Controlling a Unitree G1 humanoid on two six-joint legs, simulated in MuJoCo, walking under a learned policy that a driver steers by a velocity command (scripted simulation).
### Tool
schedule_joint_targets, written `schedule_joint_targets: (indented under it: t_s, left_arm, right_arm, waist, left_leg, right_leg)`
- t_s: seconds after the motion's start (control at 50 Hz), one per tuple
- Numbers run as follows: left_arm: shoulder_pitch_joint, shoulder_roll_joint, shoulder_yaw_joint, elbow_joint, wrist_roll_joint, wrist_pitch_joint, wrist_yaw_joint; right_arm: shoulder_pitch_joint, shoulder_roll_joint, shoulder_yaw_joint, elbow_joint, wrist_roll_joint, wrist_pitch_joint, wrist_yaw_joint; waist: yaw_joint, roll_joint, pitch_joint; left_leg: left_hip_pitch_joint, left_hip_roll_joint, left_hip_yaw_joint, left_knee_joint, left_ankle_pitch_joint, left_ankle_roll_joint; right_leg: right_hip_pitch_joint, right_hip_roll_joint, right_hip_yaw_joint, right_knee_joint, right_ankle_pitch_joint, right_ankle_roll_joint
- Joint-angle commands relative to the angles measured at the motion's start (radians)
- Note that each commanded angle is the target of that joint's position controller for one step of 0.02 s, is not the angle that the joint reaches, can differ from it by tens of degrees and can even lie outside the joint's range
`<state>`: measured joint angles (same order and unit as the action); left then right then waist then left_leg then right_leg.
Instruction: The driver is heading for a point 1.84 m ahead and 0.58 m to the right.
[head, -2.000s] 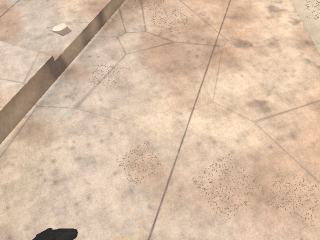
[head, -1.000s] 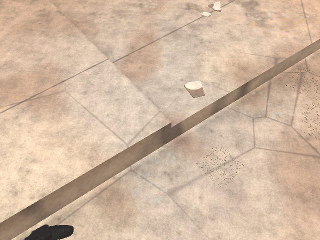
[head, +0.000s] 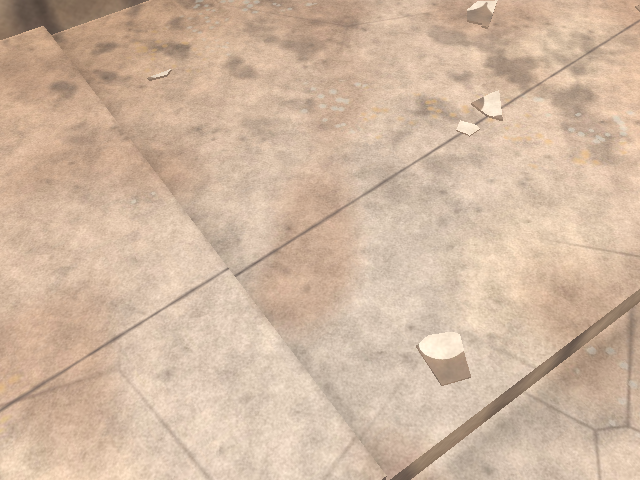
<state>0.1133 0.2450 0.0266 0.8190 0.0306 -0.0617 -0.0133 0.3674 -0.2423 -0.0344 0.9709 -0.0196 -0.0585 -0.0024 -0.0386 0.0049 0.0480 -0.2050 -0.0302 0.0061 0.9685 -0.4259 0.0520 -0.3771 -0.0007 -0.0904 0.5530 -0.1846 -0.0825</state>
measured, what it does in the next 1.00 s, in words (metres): climbs: left foot 0.15 m higher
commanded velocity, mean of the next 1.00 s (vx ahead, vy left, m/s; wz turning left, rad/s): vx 0.50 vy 0.00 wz -0.15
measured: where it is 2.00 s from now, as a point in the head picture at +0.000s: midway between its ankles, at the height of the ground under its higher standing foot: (355, 205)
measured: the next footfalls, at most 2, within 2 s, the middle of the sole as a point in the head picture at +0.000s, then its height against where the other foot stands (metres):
left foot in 0.54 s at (275, 447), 0.15 m higher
right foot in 1.16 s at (357, 313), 0.04 m lower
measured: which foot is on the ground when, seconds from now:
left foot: up 0.00-0.52, down 0.54-1.00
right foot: down 0.00-0.54, up 0.56-1.00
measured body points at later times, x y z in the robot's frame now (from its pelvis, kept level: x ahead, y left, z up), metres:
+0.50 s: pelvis +0.27 +0.03 +0.01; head +0.31 +0.02 +0.46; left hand +0.14 +0.24 -0.12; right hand +0.53 -0.12 -0.06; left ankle +0.45 +0.11 -0.55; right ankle +0.07 -0.07 -0.72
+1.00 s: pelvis +0.59 +0.07 +0.15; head +0.59 +0.09 +0.60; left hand +0.84 +0.26 +0.06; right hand +0.54 -0.14 +0.00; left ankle +0.45 +0.11 -0.58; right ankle +0.73 -0.11 -0.51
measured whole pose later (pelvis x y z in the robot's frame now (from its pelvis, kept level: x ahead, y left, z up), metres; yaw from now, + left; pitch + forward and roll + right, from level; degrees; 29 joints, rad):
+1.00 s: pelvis +0.59 +0.07 +0.15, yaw -10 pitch +4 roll -1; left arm 0.05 0.22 0.07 0.81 0.02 -0.11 -0.08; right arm 0.42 -0.16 0.01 1.02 -0.11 -0.15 0.04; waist -0.03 0.00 -0.10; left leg 0.02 -0.04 0.28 0.32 -0.42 0.08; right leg -0.80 0.02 0.10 0.88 0.14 -0.08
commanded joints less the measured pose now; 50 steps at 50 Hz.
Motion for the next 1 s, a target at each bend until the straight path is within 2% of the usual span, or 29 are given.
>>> schedule_joint_targets:
  t_s: [0.02,0.06,0.14,0.16,0.24,0.34,0.38,0.4,0.42,0.44,0.48,0.5,0.52,0.54,0.56,0.58,0.6,0.62,0.64,0.66,0.68,0.72,0.76,0.78,0.8,0.84,0.88,0.94,1.0]
  left_arm:
    - [0.121,0.108,0.031,0.004,-0.017,0.006,0.002]
    - [0.123,0.088,0.023,0.025,-0.011,-0.008,0.008]
    - [0.217,0.101,0.026,0.082,-0.016,-0.029,0.006]
    - [0.262,0.100,0.026,0.100,-0.009,-0.029,0.006]
    - [0.415,0.077,0.017,0.169,0.000,-0.024,0.008]
    - [0.515,0.061,-0.008,0.243,0.022,-0.044,0.020]
    - [0.489,0.056,-0.022,0.271,-0.003,-0.038,0.028]
    - [0.491,0.037,-0.029,0.289,-0.022,-0.033,0.047]
    - [0.448,0.068,-0.026,0.268,-0.034,-0.025,0.049]
    - [0.442,0.056,-0.030,0.263,-0.052,-0.020,0.050]
    - [0.393,0.138,-0.016,0.221,-0.068,-0.025,0.040]
    - [0.393,0.188,0.003,0.213,-0.059,-0.024,0.038]
    - [0.378,0.222,0.023,0.211,-0.058,-0.019,0.030]
    - [0.373,0.213,0.033,0.189,-0.050,-0.024,0.022]
    - [0.410,0.059,0.016,0.127,-0.059,-0.037,-0.012]
    - [0.385,0.054,0.031,0.101,-0.022,-0.049,-0.033]
    - [0.357,0.020,0.031,0.055,-0.026,-0.043,-0.035]
    - [0.249,0.055,0.033,0.075,0.036,-0.044,-0.062]
    - [0.258,0.009,0.015,0.049,0.067,-0.043,-0.061]
    - [0.276,-0.052,-0.009,0.035,0.060,-0.042,-0.059]
    - [0.265,-0.075,-0.020,0.042,0.039,-0.037,-0.075]
    - [0.237,-0.030,-0.015,0.047,0.017,-0.039,-0.076]
    - [0.145,0.031,0.008,0.009,0.008,-0.061,-0.074]
    - [0.105,0.047,0.021,-0.004,0.002,-0.071,-0.085]
    - [0.066,0.051,0.029,-0.012,0.006,-0.076,-0.094]
    - [-0.009,0.049,0.037,-0.038,0.004,-0.085,-0.098]
    - [-0.063,0.037,0.043,-0.056,-0.018,-0.087,-0.083]
    - [-0.104,0.026,0.052,-0.058,-0.012,-0.064,-0.064]
    - [-0.119,0.045,0.063,-0.062,-0.009,-0.037,-0.061]
  right_arm:
    - [0.001,-0.090,-0.021,-0.057,-0.004,-0.007,0.005]
    - [0.012,-0.065,-0.013,-0.045,-0.021,0.013,0.012]
    - [-0.038,-0.045,-0.011,-0.054,-0.024,0.029,0.022]
    - [-0.061,-0.028,-0.008,-0.060,-0.024,0.038,0.017]
    - [-0.269,-0.005,-0.006,-0.153,-0.013,0.044,-0.005]
    - [-0.514,0.095,0.059,-0.332,0.010,0.032,-0.032]
    - [-0.585,0.116,0.095,-0.419,0.011,0.036,-0.026]
    - [-0.623,0.125,0.106,-0.457,-0.001,0.039,-0.016]
    - [-0.545,0.093,0.106,-0.444,0.001,0.051,-0.004]
    - [-0.536,0.109,0.109,-0.435,0.001,0.056,0.001]
    - [-0.355,0.078,0.090,-0.361,0.013,0.066,0.001]
    - [-0.237,0.044,0.070,-0.322,0.011,0.061,0.000]
    - [-0.100,0.010,0.049,-0.283,0.014,0.044,-0.001]
    - [0.021,-0.076,0.011,-0.238,-0.010,0.035,0.000]
    - [0.077,-0.220,-0.033,-0.192,-0.017,0.030,-0.006]
    - [0.056,-0.238,-0.055,-0.173,0.009,0.040,-0.010]
    - [-0.091,-0.187,-0.047,-0.172,0.009,0.030,-0.003]
    - [0.060,-0.018,0.019,-0.089,-0.067,-0.019,0.049]
    - [0.004,0.015,0.016,-0.034,-0.061,-0.045,0.056]
    - [-0.089,0.083,0.034,-0.011,-0.065,-0.055,0.052]
    - [-0.114,0.100,0.038,0.006,-0.059,-0.046,0.044]
    - [-0.144,0.164,0.068,0.024,-0.068,-0.059,0.027]
    - [-0.179,0.117,0.067,0.007,-0.079,-0.084,0.029]
    - [-0.202,0.052,0.051,-0.024,-0.078,-0.093,0.024]
    - [-0.202,0.033,0.051,-0.034,-0.079,-0.097,0.018]
    - [-0.067,-0.015,0.046,-0.008,-0.089,-0.100,0.004]
    - [0.082,-0.074,0.027,0.035,-0.097,-0.097,0.006]
    - [0.123,-0.072,0.019,0.042,-0.099,-0.092,0.031]
    - [0.110,-0.082,0.008,0.033,-0.076,-0.093,0.045]
  waist:
    - [0.046,-0.064,-0.033]
    - [0.021,-0.105,-0.031]
    - [0.017,-0.074,-0.040]
    - [0.028,-0.116,-0.036]
    - [0.067,-0.053,0.047]
    - [0.082,-0.034,0.101]
    - [0.041,-0.006,0.128]
    - [0.043,-0.008,0.137]
    - [0.018,0.012,0.095]
    - [0.027,-0.004,0.054]
    - [-0.045,-0.118,-0.121]
    - [-0.096,-0.165,-0.218]
    - [-0.170,-0.207,-0.282]
    - [-0.207,-0.177,-0.368]
    - [-0.132,0.201,-0.406]
    - [-0.102,0.158,-0.445]
    - [0.004,0.052,-0.298]
    - [-0.131,-0.007,-0.004]
    - [-0.024,-0.008,-0.023]
    - [0.051,-0.084,-0.066]
    - [0.073,-0.006,-0.085]
    - [0.112,-0.013,-0.112]
    - [0.140,-0.019,-0.136]
    - [0.129,0.040,-0.148]
    - [0.113,0.063,-0.147]
    - [0.056,0.054,-0.110]
    - [0.011,0.055,-0.088]
    - [0.017,0.071,-0.064]
    - [0.053,0.072,-0.028]
  left_leg:
    - [-0.367,0.083,-0.045,0.208,0.077,0.018]
    - [-0.291,0.094,-0.017,0.201,0.133,-0.004]
    - [-0.364,0.104,0.016,0.248,0.195,-0.028]
    - [-0.429,0.099,0.042,0.367,0.160,-0.030]
    - [-0.985,0.117,0.026,0.889,-0.008,-0.008]
    - [-1.396,0.091,0.017,1.195,-0.197,0.058]
    - [-1.312,0.117,0.065,0.953,-0.182,0.065]
    - [-1.195,0.129,0.075,0.852,-0.166,0.070]
    - [-0.947,0.129,0.145,0.628,-0.063,0.067]
    - [-0.743,0.112,0.153,0.514,0.007,0.085]
    - [-0.381,0.005,0.241,0.398,0.041,0.108]
    - [-0.288,-0.040,0.234,0.335,0.002,0.120]
    - [-0.159,-0.073,0.185,0.153,0.008,0.135]
    - [0.018,-0.001,-0.047,0.050,-0.081,0.178]
    - [0.201,0.330,-0.712,-0.330,0.042,0.294]
    - [0.192,0.371,-1.035,-0.600,0.086,0.253]
    - [0.070,0.388,-0.904,-0.562,-0.080,0.228]
    - [-0.174,0.269,-0.685,-0.503,-0.275,0.211]
    - [-0.183,0.245,-0.503,-0.455,-0.168,0.174]
    - [-0.210,0.242,-0.393,-0.468,-0.064,0.102]
    - [-0.245,0.254,-0.368,-0.498,-0.019,0.095]
    - [-0.278,0.250,-0.284,-0.568,0.089,0.050]
    - [-0.334,0.189,-0.052,-0.617,0.185,-0.030]
    - [-0.354,0.138,0.070,-0.651,0.268,-0.043]
    - [-0.341,0.136,0.121,-0.679,0.369,-0.035]
    - [-0.141,0.198,0.090,-0.671,0.607,-0.028]
    - [0.112,0.236,0.094,-0.665,0.838,-0.040]
    - [0.251,0.232,0.153,-0.690,0.910,-0.045]
    - [0.295,0.242,0.208,-0.712,1.056,-0.080]
  right_leg:
    - [0.287,-0.281,0.389,-0.365,-0.085,-0.127]
    - [0.222,-0.226,0.289,-0.394,0.068,-0.103]
    - [0.245,-0.211,0.205,-0.408,0.211,-0.139]
    - [0.264,-0.214,0.215,-0.412,0.167,-0.160]
    - [0.454,-0.284,0.320,-0.412,-0.081,-0.221]
    - [0.483,-0.313,0.291,-0.385,-0.099,-0.154]
    - [0.345,-0.246,0.189,-0.459,-0.117,-0.089]
    - [0.265,-0.237,0.187,-0.534,0.019,-0.100]
    - [0.190,-0.205,0.093,-0.620,0.177,-0.110]
    - [0.169,-0.201,0.053,-0.634,0.433,-0.101]
    - [0.236,-0.221,-0.022,-0.445,1.302,-0.109]
    - [0.346,-0.246,-0.015,-0.255,1.571,-0.095]
    - [0.410,-0.246,-0.007,-0.016,1.664,-0.070]
    - [0.323,-0.209,0.026,0.302,1.447,-0.047]
    - [-0.037,0.050,0.069,0.777,0.173,0.026]
    - [-0.178,0.111,0.289,1.037,-0.026,0.012]
    - [-0.262,0.056,0.277,1.092,0.001,0.001]
    - [-0.438,0.070,0.453,1.171,0.160,-0.027]
    - [-0.487,0.043,0.424,1.089,0.201,-0.063]
    - [-0.467,-0.005,0.428,1.000,0.272,-0.085]
    - [-0.481,-0.031,0.375,1.094,0.223,-0.110]
    - [-0.535,-0.045,0.397,1.071,0.237,-0.132]
    - [-0.441,-0.055,0.330,0.857,0.287,-0.121]
    - [-0.355,-0.042,0.240,0.787,0.302,-0.102]
    - [-0.324,-0.052,0.198,0.753,0.308,-0.066]
    - [-0.434,-0.042,0.226,0.658,0.321,-0.018]
    - [-0.540,-0.013,0.253,0.502,0.332,0.011]
    - [-0.534,0.020,0.213,0.363,0.368,0.007]
    - [-0.464,0.036,0.156,0.233,0.289,0.009]
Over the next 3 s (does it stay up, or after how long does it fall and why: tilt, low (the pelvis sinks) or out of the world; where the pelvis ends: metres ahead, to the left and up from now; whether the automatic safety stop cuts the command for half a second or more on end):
stays up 1.54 -0.47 0.10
